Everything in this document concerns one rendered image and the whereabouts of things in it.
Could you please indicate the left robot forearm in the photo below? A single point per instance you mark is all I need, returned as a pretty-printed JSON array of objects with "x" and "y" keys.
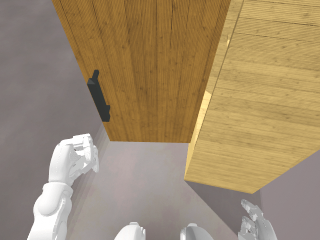
[{"x": 51, "y": 211}]

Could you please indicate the handle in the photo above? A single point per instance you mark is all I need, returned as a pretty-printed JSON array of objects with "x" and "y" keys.
[{"x": 98, "y": 98}]

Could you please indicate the right robot hand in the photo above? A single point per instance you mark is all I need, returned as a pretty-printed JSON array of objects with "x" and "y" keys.
[{"x": 260, "y": 230}]

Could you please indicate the left robot shin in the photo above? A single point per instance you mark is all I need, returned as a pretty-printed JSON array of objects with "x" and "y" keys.
[{"x": 134, "y": 223}]

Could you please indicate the cupboard door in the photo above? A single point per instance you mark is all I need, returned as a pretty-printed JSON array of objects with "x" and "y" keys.
[{"x": 154, "y": 59}]

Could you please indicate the left robot hand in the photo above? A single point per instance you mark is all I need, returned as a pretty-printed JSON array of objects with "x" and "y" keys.
[{"x": 64, "y": 158}]

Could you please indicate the left robot thigh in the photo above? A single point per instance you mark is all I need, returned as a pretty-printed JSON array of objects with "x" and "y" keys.
[{"x": 131, "y": 232}]

